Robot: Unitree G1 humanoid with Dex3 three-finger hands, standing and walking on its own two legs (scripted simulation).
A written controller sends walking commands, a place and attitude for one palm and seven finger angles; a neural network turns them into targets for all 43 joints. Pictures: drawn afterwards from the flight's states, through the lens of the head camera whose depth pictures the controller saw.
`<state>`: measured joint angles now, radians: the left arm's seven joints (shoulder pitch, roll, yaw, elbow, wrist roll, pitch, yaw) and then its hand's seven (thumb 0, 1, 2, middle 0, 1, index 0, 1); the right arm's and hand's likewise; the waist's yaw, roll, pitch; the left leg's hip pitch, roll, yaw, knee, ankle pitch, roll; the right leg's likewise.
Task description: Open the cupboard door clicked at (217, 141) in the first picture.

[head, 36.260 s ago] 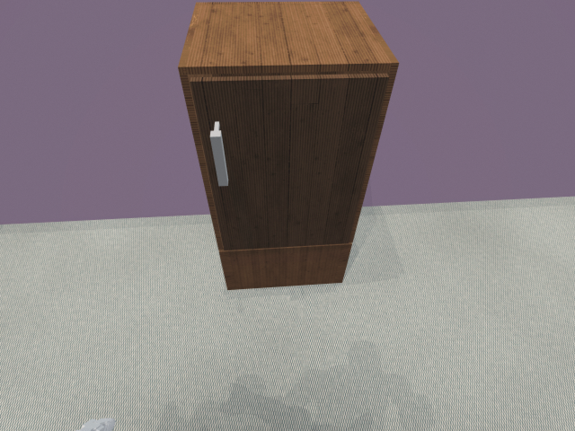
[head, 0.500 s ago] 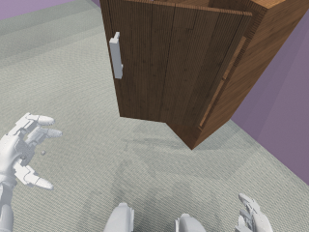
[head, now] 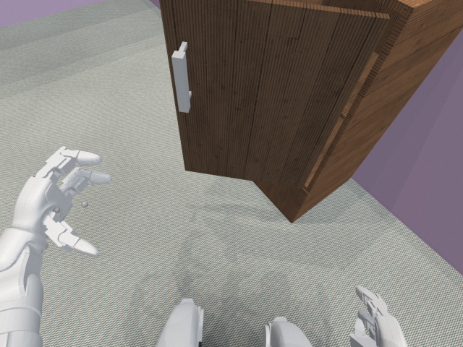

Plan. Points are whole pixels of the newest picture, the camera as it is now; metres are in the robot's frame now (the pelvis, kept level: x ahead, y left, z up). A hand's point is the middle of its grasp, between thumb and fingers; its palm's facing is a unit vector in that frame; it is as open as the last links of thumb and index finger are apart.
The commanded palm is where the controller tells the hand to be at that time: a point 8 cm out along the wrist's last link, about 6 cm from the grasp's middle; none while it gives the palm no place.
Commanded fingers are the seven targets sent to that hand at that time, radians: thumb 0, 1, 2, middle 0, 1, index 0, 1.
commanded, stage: move the hooked fingers beside the handle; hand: left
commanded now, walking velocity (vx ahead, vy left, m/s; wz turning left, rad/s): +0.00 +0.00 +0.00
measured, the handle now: (184, 78) +0.65 +0.16 +0.05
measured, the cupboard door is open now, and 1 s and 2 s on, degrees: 44 44 44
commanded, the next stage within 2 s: none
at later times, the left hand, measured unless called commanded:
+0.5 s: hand (118, 154) +0.42 +0.23 +0.06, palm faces -0.10 -0.99 -0.01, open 14.0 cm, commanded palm +0.41 +0.29 +0.06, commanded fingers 0.00 -0.50 0.30 -0.30 -1.20 -0.30 -1.20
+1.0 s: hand (135, 114) +0.52 +0.23 +0.06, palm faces -0.09 -1.00 -0.01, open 14.0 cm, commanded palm +0.52 +0.27 +0.05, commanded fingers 0.00 -0.50 0.30 -0.30 -1.20 -0.30 -1.20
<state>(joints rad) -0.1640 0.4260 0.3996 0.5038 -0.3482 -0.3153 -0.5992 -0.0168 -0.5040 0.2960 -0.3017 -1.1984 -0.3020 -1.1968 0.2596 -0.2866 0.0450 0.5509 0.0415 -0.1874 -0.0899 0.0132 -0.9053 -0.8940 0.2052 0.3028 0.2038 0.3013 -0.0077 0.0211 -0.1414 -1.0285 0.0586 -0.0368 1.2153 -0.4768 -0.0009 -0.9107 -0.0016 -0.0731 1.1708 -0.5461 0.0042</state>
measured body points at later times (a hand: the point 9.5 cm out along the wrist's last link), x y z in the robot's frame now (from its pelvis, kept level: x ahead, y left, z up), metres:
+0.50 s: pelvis +0.00 +0.00 +0.00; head +0.11 +0.02 +0.44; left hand +0.42 +0.29 +0.06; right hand +0.09 -0.27 -0.10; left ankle +0.06 +0.12 -0.64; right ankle +0.01 -0.13 -0.64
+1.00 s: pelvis +0.00 +0.00 -0.03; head +0.16 +0.03 +0.40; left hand +0.52 +0.29 +0.06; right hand +0.02 -0.28 -0.13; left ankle +0.06 +0.12 -0.64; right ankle +0.01 -0.13 -0.64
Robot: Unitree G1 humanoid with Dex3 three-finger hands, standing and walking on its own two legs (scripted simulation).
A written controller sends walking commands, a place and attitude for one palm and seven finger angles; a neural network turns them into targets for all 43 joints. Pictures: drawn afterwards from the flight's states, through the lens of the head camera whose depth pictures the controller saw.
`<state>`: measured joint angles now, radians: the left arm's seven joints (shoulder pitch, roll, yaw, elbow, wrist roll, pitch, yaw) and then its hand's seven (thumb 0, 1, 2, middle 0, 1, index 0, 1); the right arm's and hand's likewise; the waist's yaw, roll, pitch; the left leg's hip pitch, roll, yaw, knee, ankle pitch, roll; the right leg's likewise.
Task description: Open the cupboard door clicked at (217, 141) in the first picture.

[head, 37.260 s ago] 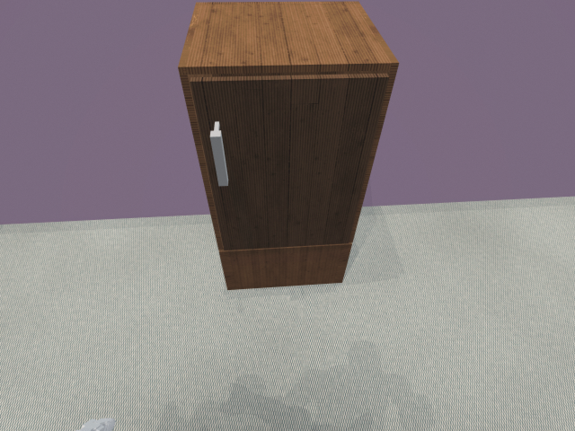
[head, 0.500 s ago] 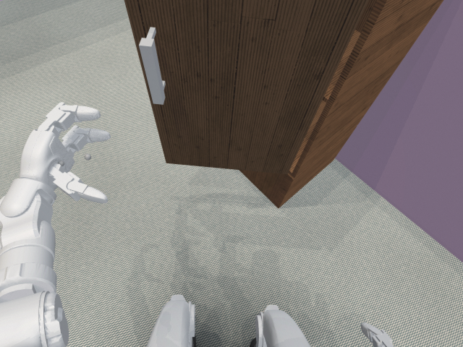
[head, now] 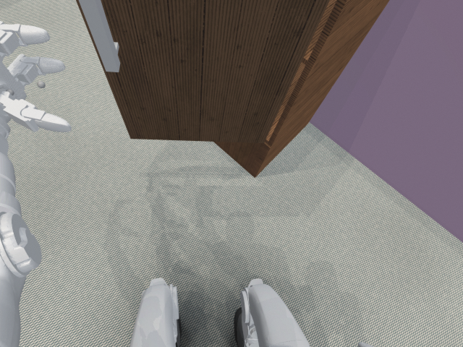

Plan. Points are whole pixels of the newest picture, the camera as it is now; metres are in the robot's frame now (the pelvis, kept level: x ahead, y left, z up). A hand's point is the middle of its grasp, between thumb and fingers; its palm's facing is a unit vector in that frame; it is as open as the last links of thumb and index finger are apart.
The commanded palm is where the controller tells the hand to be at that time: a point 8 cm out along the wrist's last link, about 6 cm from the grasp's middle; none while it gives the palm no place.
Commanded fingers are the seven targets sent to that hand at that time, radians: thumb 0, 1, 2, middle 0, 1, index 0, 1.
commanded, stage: move the hooked fingers beside the handle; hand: left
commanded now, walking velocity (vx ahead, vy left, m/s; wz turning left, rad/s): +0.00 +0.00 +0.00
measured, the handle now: (103, 25) +0.64 +0.19 +0.08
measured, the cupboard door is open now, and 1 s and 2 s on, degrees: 44 44 44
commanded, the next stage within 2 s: slide the fingers in behind the handle in 1.18 s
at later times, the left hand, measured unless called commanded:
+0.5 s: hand (62, 41) +0.60 +0.25 +0.08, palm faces -0.03 -1.00 -0.01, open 14.0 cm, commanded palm +0.59 +0.27 +0.07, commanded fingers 0.00 -0.50 0.30 -0.30 -1.20 -0.30 -1.20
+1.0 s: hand (61, 45) +0.59 +0.25 +0.08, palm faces -0.03 -1.00 -0.01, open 14.0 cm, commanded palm +0.58 +0.27 +0.07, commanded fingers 0.00 -0.50 0.30 -0.30 -1.20 -0.30 -1.20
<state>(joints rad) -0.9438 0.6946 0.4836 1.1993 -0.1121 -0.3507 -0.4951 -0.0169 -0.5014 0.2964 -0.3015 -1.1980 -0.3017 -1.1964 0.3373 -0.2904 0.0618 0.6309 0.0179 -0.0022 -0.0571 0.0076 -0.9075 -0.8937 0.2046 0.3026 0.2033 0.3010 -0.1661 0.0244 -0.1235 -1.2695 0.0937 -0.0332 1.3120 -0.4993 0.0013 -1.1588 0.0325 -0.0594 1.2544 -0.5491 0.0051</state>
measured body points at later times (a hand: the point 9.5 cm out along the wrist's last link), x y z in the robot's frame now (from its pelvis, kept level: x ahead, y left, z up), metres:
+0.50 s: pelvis +0.00 +0.02 -0.01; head +0.21 +0.05 +0.38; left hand +0.59 +0.30 +0.08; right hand -0.03 -0.24 -0.10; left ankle +0.05 +0.12 -0.61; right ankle +0.02 -0.13 -0.61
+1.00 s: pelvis +0.02 +0.01 +0.00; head +0.22 +0.06 +0.41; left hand +0.59 +0.30 +0.08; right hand +0.01 -0.25 -0.09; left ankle +0.05 +0.12 -0.61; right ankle +0.02 -0.13 -0.61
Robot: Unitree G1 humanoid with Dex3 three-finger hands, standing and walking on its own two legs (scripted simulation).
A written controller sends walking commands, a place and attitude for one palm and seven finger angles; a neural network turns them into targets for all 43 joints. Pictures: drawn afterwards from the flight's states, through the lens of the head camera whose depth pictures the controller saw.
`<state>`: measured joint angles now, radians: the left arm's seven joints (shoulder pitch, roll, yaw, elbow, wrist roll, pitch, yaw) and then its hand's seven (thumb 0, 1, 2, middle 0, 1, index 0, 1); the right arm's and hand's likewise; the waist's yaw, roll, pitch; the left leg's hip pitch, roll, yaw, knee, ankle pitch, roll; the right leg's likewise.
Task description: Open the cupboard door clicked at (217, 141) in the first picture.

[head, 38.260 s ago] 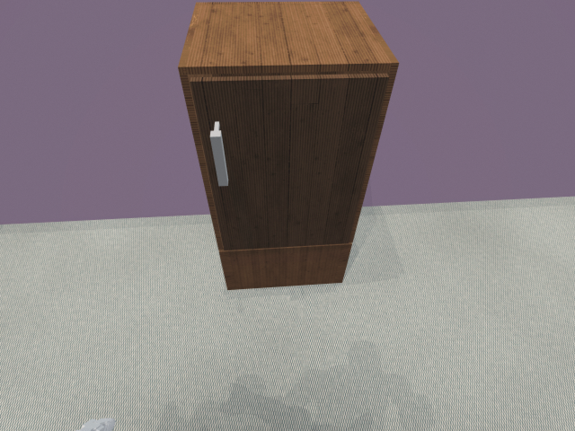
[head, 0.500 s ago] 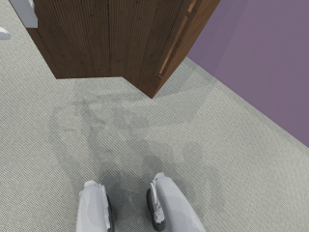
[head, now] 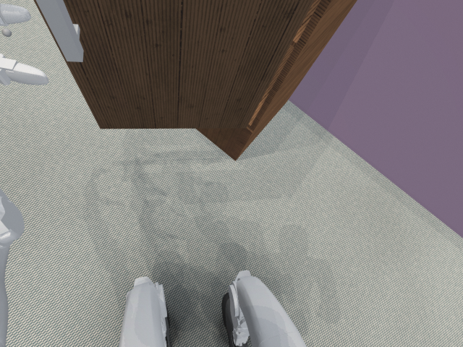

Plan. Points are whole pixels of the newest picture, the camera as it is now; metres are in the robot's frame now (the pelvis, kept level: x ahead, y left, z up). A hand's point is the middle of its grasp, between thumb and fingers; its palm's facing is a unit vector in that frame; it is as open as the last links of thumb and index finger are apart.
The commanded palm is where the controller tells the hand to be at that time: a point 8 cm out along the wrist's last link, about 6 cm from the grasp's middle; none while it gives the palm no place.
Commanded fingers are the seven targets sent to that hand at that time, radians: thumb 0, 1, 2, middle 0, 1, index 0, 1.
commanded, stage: move the hooked fingers beside the handle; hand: left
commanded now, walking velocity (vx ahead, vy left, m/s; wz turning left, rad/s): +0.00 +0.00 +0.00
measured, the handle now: (59, 5) +0.61 +0.20 +0.07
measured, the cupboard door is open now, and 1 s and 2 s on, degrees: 44 44 45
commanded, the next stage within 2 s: slide the fingers in behind the handle in 0.18 s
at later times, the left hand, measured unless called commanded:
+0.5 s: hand (21, 38) +0.55 +0.23 +0.08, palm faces -0.02 -1.00 -0.01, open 14.0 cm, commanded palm +0.55 +0.25 +0.07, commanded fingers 0.00 -0.50 0.30 -0.30 -1.20 -0.30 -1.20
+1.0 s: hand (42, 39) +0.55 +0.21 +0.07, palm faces -0.01 -1.00 -0.01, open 14.0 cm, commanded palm +0.55 +0.23 +0.07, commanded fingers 0.00 -0.50 0.30 -0.30 -1.20 -0.30 -1.20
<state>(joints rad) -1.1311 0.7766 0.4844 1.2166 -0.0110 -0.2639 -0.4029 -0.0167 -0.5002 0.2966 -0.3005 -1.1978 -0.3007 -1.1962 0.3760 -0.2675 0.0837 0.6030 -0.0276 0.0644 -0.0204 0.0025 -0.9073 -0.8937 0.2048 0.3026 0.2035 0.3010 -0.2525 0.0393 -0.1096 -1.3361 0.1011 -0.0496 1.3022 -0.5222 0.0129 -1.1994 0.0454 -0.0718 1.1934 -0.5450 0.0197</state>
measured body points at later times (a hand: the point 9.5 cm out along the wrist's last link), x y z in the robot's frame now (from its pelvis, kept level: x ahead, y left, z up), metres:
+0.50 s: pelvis -0.01 -0.01 -0.01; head +0.18 +0.04 +0.40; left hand +0.55 +0.29 +0.08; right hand -0.02 -0.27 -0.10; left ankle +0.03 +0.11 -0.62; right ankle +0.00 -0.14 -0.62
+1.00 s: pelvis -0.01 -0.01 +0.00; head +0.17 +0.04 +0.40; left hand +0.55 +0.26 +0.08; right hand -0.04 -0.26 -0.10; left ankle +0.03 +0.11 -0.62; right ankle +0.00 -0.14 -0.62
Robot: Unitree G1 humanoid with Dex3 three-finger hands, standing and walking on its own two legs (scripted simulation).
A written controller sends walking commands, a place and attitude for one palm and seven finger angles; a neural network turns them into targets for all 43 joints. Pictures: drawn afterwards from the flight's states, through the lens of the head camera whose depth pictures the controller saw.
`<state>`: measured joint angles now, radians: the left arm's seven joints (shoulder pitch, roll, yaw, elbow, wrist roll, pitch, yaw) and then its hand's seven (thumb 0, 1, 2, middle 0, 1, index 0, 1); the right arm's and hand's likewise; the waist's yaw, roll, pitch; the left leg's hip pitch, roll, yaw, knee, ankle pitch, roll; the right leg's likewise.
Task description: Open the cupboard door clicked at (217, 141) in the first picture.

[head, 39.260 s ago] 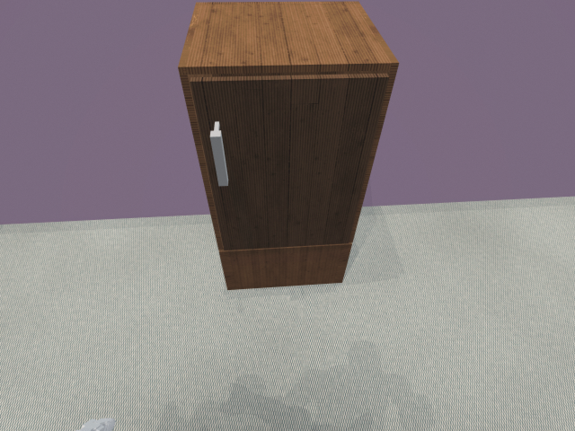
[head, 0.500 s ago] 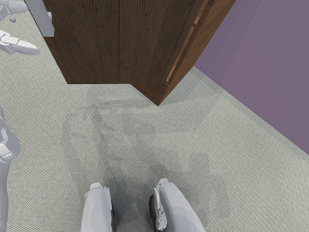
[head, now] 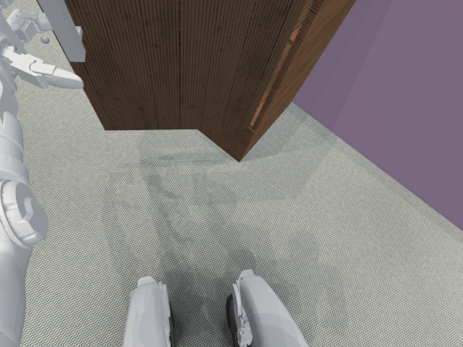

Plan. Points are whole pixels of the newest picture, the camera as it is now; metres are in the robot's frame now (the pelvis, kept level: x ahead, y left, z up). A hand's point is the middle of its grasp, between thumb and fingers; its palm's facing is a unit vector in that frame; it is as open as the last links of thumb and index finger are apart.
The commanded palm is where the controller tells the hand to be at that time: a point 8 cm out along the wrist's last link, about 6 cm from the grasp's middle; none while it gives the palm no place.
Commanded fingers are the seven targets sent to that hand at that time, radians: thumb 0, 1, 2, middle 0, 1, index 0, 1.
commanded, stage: slide the fingers in behind the handle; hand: left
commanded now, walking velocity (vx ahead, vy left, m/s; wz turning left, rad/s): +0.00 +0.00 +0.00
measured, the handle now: (61, 8) +0.63 +0.20 +0.08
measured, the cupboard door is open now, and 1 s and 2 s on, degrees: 44 45 47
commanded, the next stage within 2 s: close the thumb around the handle in 0.88 s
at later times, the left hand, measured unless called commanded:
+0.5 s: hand (75, 39) +0.57 +0.17 +0.08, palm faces +0.01 -1.00 -0.01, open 14.0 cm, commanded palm +0.55 +0.20 +0.07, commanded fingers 0.00 -0.50 0.30 -0.30 -1.20 -0.30 -1.20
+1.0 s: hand (76, 39) +0.57 +0.17 +0.08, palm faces +0.01 -1.00 -0.02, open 14.1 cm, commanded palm +0.55 +0.20 +0.07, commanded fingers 0.00 -0.39 0.35 -0.31 -1.21 -0.31 -1.21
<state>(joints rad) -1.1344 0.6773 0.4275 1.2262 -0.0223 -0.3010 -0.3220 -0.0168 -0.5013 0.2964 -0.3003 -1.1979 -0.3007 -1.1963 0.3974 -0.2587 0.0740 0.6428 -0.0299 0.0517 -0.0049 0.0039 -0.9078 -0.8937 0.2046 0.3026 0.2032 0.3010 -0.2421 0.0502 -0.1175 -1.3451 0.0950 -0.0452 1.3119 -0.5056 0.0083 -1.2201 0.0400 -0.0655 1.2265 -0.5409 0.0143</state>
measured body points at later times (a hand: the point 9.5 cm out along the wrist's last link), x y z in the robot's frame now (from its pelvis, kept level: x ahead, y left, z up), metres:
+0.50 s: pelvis +0.01 -0.01 +0.01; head +0.18 +0.02 +0.42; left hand +0.56 +0.23 +0.08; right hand -0.01 -0.26 -0.10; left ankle +0.04 +0.11 -0.61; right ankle +0.01 -0.14 -0.61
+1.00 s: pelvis +0.01 -0.01 +0.00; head +0.18 +0.02 +0.42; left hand +0.56 +0.23 +0.08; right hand -0.01 -0.27 -0.10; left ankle +0.04 +0.11 -0.61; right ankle +0.01 -0.14 -0.61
